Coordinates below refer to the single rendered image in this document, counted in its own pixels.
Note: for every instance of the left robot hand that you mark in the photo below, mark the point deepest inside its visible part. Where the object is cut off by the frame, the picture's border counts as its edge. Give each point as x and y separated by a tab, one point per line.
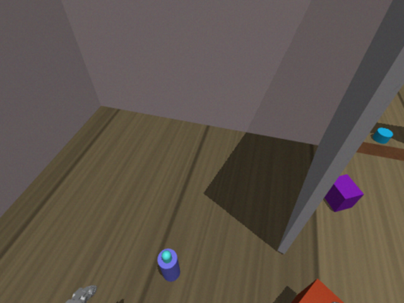
82	295

